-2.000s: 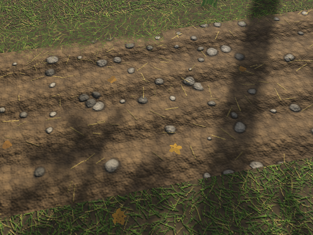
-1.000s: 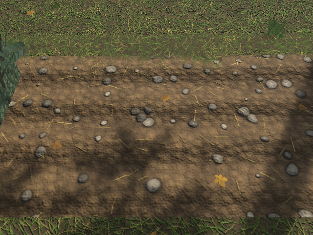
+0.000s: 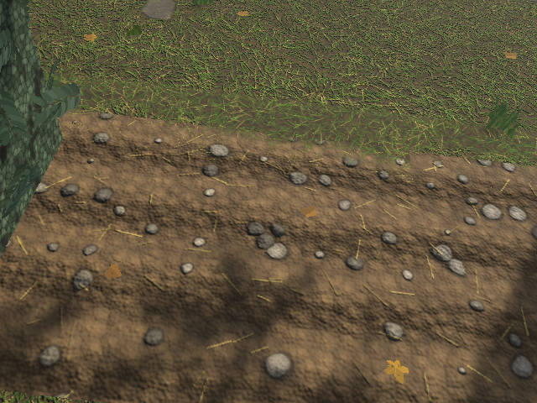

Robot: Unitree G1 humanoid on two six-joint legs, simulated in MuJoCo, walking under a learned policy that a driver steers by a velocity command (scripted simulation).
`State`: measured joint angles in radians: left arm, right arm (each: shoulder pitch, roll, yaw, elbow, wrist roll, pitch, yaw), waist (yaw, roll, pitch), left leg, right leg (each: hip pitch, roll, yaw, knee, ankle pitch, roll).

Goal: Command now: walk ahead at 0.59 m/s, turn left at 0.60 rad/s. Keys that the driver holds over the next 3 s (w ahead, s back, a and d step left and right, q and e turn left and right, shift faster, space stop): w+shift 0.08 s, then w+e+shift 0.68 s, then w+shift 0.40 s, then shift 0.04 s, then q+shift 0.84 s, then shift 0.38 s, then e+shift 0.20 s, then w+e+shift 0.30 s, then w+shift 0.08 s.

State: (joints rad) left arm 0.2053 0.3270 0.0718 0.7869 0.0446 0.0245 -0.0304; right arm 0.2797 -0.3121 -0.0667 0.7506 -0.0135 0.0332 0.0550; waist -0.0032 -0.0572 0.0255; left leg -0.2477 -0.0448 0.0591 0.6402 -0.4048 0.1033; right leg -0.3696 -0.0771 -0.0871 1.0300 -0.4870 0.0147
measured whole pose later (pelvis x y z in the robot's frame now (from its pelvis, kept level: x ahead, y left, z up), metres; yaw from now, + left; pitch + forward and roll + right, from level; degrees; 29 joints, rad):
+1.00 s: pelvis +0.79 -0.01 +0.01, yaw -30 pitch +2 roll +2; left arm 0.21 0.36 0.05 0.79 0.04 -0.06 -0.03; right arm 0.34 -0.30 -0.04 0.83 -0.05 -0.10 0.00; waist -0.02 -0.04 0.00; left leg -0.24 -0.01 0.04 0.46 -0.25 -0.01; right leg -0.52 0.03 0.06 1.29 -0.31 -0.12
